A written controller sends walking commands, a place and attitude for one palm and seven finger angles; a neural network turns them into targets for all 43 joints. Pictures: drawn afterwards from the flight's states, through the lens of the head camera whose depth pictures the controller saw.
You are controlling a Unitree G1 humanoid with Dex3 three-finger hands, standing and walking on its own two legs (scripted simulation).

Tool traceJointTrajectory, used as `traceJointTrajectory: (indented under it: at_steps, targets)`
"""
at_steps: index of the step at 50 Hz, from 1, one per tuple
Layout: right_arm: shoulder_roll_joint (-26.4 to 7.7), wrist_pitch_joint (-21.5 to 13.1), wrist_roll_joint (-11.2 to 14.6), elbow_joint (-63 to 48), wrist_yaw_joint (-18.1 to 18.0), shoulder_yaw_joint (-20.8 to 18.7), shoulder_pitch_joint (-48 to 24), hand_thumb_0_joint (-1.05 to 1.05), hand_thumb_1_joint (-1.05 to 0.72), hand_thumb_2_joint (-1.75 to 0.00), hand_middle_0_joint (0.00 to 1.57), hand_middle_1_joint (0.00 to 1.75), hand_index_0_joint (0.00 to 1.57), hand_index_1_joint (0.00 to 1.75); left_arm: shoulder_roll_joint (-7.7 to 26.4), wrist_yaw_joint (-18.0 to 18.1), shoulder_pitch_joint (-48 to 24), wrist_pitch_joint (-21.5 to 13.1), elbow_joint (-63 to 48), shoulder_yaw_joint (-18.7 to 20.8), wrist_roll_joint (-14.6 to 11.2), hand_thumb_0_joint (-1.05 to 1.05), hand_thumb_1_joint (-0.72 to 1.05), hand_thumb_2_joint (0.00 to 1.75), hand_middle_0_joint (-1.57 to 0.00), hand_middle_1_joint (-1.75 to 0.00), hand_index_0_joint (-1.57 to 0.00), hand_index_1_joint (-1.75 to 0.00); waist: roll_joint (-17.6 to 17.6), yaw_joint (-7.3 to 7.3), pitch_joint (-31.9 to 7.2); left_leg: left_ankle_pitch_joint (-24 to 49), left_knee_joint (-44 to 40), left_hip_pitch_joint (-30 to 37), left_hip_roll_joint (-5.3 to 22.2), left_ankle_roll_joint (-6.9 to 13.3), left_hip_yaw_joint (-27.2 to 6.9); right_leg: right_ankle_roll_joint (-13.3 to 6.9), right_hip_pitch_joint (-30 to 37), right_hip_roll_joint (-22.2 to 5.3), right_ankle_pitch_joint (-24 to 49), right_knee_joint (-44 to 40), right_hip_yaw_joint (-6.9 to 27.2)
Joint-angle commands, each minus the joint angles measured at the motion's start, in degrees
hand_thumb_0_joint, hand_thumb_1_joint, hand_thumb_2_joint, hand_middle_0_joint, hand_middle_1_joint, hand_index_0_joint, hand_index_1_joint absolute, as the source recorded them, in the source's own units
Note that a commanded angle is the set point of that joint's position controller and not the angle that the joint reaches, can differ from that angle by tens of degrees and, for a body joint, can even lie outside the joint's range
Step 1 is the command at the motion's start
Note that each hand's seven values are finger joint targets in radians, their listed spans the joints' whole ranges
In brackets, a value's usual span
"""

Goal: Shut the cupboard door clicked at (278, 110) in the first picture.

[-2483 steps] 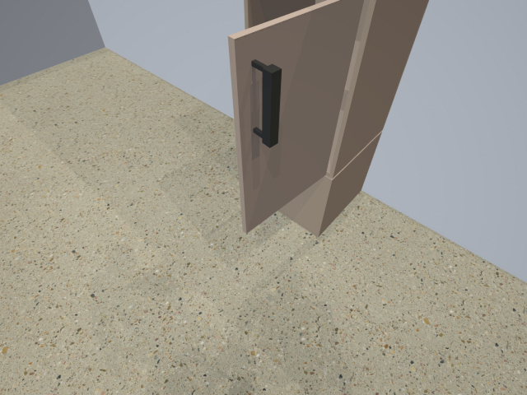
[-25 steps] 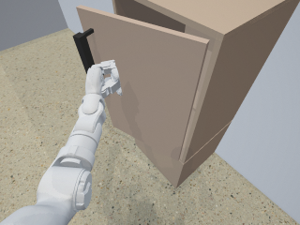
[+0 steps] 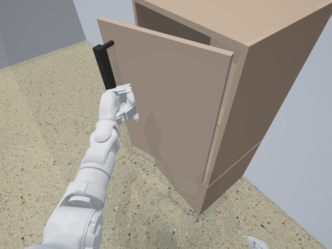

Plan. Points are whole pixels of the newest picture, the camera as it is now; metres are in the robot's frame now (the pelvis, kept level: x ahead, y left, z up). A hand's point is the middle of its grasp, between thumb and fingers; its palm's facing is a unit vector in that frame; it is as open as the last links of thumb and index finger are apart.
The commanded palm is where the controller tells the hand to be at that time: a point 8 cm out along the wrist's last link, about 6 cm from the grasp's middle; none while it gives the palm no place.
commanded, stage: draw the hand back to the body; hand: left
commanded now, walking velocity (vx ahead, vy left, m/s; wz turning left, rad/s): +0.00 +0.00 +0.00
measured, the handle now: (111, 70) +0.60 +0.17 +0.12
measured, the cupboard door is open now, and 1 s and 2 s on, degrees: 18 18 18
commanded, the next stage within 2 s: step back with the hand held close in 1.46 s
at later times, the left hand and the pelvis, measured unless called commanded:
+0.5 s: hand (82, 147) +0.29 +0.16 +0.16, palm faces +0.04 -0.99 -0.14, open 3.0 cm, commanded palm +0.26 +0.22 +0.16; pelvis +0.00 +0.02 +0.01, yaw +1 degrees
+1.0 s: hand (3, 186) +0.21 +0.27 +0.16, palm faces +0.35 -0.86 -0.37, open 5.5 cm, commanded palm +0.16 +0.32 +0.19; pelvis +0.01 +0.03 +0.02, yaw +1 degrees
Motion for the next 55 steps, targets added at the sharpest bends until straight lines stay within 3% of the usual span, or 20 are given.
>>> traceJointTrajectory:
  at_steps: [1,4,7,10,14,19,20,22,25,31,33,39,42,46,47,48,50,52,54,55]
  targets:
    - [-7.14,-3.76,0.23,-9.13,-0.35,-3.31,-3.0,0.0,-0.9,-0.9,0.2,0.3,0.2,0.3,9.7,-1.76,-14.59,-8.43,-26.89,1.48,0.38,0.0,0.9,0.9,-1.3,-1.5,-1.3,-1.5,-3.52,3.64,-22.86,19.97,-0.44,14.94,-0.74,1.62,-1.66,3.59,8.76,-1.83,34.62,-2.89,1.98]
    - [-7.6,-2.85,1.09,-9.74,-0.52,-3.43,-4.54,0.0,-0.9,-0.9,0.2,0.3,0.2,0.3,9.92,-3.67,-6.02,-4.7,-29.38,0.65,-0.01,0.0,0.9,0.9,-1.3,-1.5,-1.3,-1.5,-7.0,3.54,-17.06,17.39,-1.98,13.59,-0.28,1.89,-1.48,4.68,8.43,-1.97,32.66,-4.84,1.87]
    - [-8.04,-1.87,1.92,-10.8,-1.59,-3.21,-7.08,0.0,-0.9,-0.9,0.2,0.3,0.2,0.3,9.16,-5.57,-2.97,1.12,-33.31,-0.8,-1.73,0.0,0.9,0.9,-1.3,-1.5,-1.3,-1.5,-7.0,2.9,-11.74,13.76,-3.3,13.78,-0.32,2.27,-1.52,5.82,7.56,-2.14,28.04,-7.79,2.28]
    - [-7.7,-2.08,2.34,-11.42,-2.64,-2.53,-9.52,0.0,-0.9,-0.9,0.2,0.3,0.2,0.3,10.37,-6.5,-2.99,4.18,-41.21,0.01,-3.52,0.0,0.9,0.9,-1.3,-1.5,-1.3,-1.5,-4.9,3.14,-11.5,12.57,-4.53,15.99,-0.33,2.19,-2.18,4.76,7.41,-1.96,23.79,-9.28,1.82]
    - [-6.69,-3.32,2.08,-12.39,-3.31,-1.85,-11.68,0.0,-0.9,-0.9,0.2,0.3,0.2,0.3,10.11,-7.11,4.1,4.76,-51.18,-1.17,-3.95,0.0,0.9,0.9,-1.3,-1.5,-1.3,-1.5,-0.61,3.94,-12.78,16.39,-5.44,20.16,-0.01,1.8,-3.1,3.12,8.81,-1.78,24.56,-8.54,0.55]
    - [-7.0,-2.3,2.38,-12.46,-3.27,-1.06,-13.01,0.0,-0.9,-0.9,0.2,0.3,0.2,0.3,11.73,-8.27,13.94,9.92,-49.94,0.69,-4.14,0.0,0.9,0.9,-1.16,-1.35,-1.16,-1.35,-4.28,3.97,-5.62,12.8,-7.5,18.02,0.21,1.47,-3.89,2.95,7.24,-1.7,20.07,-10.1,-0.36]
    - [-5.57,-1.83,0.94,-12.41,-3.78,-0.82,-13.78,0.0,-0.9,-0.9,0.2,0.3,0.2,0.3,13.02,-4.95,14.12,5.84,-56.18,-3.23,0.96,0.0,0.9,0.9,-1.13,-1.32,-1.13,-1.32,-4.36,3.64,0.02,11.04,-9.77,18.03,0.09,1.3,-4.31,3.44,4.99,-2.92,17.07,-14.22,2.16]
    - [-5.92,-1.02,0.55,-11.93,-3.81,-0.95,-13.69,0.0,-0.9,-0.9,0.2,0.3,0.2,0.3,12.36,-2.86,21.41,4.86,-54.07,-2.41,1.59,0.0,0.9,0.9,-1.08,-1.26,-1.08,-1.26,-5.02,4.02,1.6,9.5,-10.83,18.06,0.66,1.35,-4.64,3.31,5.9,-2.94,14.28,-15.52,1.99]
    - [-5.44,0.33,0.01,-12.23,-3.95,-0.31,-13.99,0.0,-0.9,-0.9,0.2,0.3,0.2,0.3,14.54,-1.14,22.26,3.69,-57.89,-0.63,2.85,0.0,0.9,0.9,-1.0,-1.17,-1.0,-1.17,-2.67,3.85,-0.3,8.69,-12.87,20.48,0.92,1.13,-4.82,2.85,8.32,-2.78,12.49,-16.67,1.68]
    - [-4.96,0.24,-0.75,-12.28,-4.55,-0.24,-14.86,0.0,-0.9,-0.9,0.2,0.3,0.2,0.3,18.38,1.42,25.79,2.03,-67.99,3.27,3.67,0.0,0.9,0.9,-0.83,-0.99,-0.83,-0.99,4.35,4.24,-5.35,11.31,-14.79,25.27,1.52,0.69,-5.15,2.09,13.22,-2.53,13.96,-17.83,1.44]
    - [-5.29,0.0,-0.93,-12.04,-4.69,-0.07,-15.1,0.0,-0.9,-0.9,0.2,0.3,0.2,0.3,19.59,1.84,28.77,1.82,-68.35,4.66,3.78,0.0,0.9,0.9,-0.78,-0.93,-0.78,-0.93,2.18,4.6,-4.83,11.54,-15.3,24.86,1.51,0.82,-5.31,2.19,13.69,-2.43,13.94,-18.57,1.37]
    - [-5.74,-0.05,-0.95,-11.97,-4.31,-0.98,-15.13,0.0,-0.9,-0.9,0.2,0.3,0.2,0.3,18.43,1.85,42.84,1.72,-67.84,6.54,3.56,0.0,0.9,0.9,-0.61,-0.75,-0.61,-0.75,-1.66,5.31,-0.24,13.12,-16.18,23.25,2.13,0.39,-5.75,2.28,13.9,-2.23,14.32,-18.75,0.78]
    - [-6.33,0.16,-0.95,-11.72,-4.19,-1.6,-15.12,0.0,-0.9,-0.9,0.2,0.3,0.2,0.3,21.43,1.91,49.12,1.57,-67.01,11.02,3.37,0.0,0.9,0.9,-0.53,-0.66,-0.53,-0.66,-4.39,6.09,1.56,12.59,-15.97,21.14,2.01,0.67,-5.15,2.47,14.29,-2.41,13.84,-19.47,0.99]
    - [-5.9,-0.38,-0.84,-11.74,-4.23,-2.13,-14.59,0.0,-0.9,-0.9,0.2,0.3,0.2,0.3,24.36,2.19,51.95,-0.09,-72.0,15.87,3.36,0.0,0.9,0.9,-0.42,-0.54,-0.42,-0.54,-0.39,6.48,-0.67,14.99,-14.74,21.27,1.88,0.57,-4.88,2.41,15.17,-2.81,16.04,-18.28,1.01]
    - [-6.37,-0.64,-0.83,-11.65,-4.28,-2.31,-14.54,0.0,-0.9,-0.9,0.2,0.3,0.2,0.3,26.45,2.46,53.15,-0.12,-73.12,17.72,3.36,0.0,0.9,0.9,-0.39,-0.51,-0.39,-0.51,0.03,6.79,-0.96,15.75,-14.35,21.08,1.97,0.6,-4.78,2.4,15.71,-2.86,16.69,-18.48,1.55]
    - [-5.96,-1.14,-0.72,-11.75,-4.31,-2.27,-14.38,0.0,-0.9,-0.9,0.2,0.3,0.2,0.3,26.39,2.56,52.67,-0.72,-75.54,18.08,3.41,0.0,0.9,0.9,-0.36,-0.48,-0.36,-0.48,3.1,6.71,-2.34,16.33,-14.04,21.5,1.82,0.49,-4.66,2.41,15.76,-3.16,17.27,-18.0,1.47]
    - [-5.9,-2.04,-0.69,-11.57,-4.34,-2.29,-13.69,0.0,-0.9,-0.9,0.2,0.3,0.2,0.3,26.96,3.16,55.09,-1.07,-77.31,19.45,3.55,0.0,0.9,0.9,-0.31,-0.42,-0.31,-0.42,5.77,6.71,-1.83,17.47,-13.93,21.88,2.06,-0.06,-5.16,2.26,15.13,-2.87,16.98,-17.75,0.95]
    - [-6.31,-2.81,-0.68,-11.33,-4.41,-2.52,-13.53,0.0,-0.9,-0.9,0.2,0.3,0.2,0.3,28.16,3.64,57.97,-0.73,-77.4,21.3,3.45,0.0,0.9,0.9,-0.25,-0.36,-0.25,-0.36,5.23,6.93,-0.56,17.83,-13.74,21.13,2.17,-0.12,-5.2,2.18,15.01,-2.68,17.08,-18.09,1.25]
    - [-5.99,-3.1,-0.56,-11.25,-4.57,-2.8,-13.23,0.0,-0.9,-0.9,0.2,0.3,0.2,0.3,27.26,3.72,60.31,-0.72,-76.13,21.75,3.14,0.0,0.9,0.9,-0.2,-0.3,-0.2,-0.3,3.64,6.68,1.54,16.85,-13.86,20.77,2.23,-0.1,-4.97,2.24,13.56,-2.65,16.32,-18.27,1.1]
    - [-6.22,-3.2,-0.65,-10.9,-4.45,-2.7,-13.04,0.0,-0.9,-0.9,0.2,0.3,0.2,0.3,25.46,3.52,58.98,-0.78,-75.12,19.94,3.32,0.0,0.9,0.9,-0.2,-0.3,-0.2,-0.3,1.33,6.14,3.06,15.75,-14.17,20.51,2.11,-0.02,-5.18,2.36,12.37,-2.53,15.29,-18.52,0.72]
